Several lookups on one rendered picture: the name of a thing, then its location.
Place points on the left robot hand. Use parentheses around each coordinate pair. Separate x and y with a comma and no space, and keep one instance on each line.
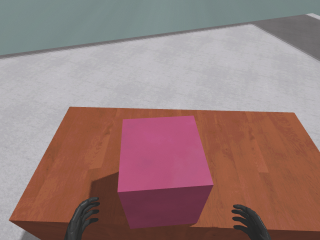
(78,222)

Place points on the right robot hand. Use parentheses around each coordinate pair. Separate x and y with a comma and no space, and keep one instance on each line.
(255,229)

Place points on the carton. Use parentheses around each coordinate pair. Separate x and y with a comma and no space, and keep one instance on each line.
(164,178)

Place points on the pedestal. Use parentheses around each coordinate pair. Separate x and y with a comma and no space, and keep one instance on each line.
(265,161)

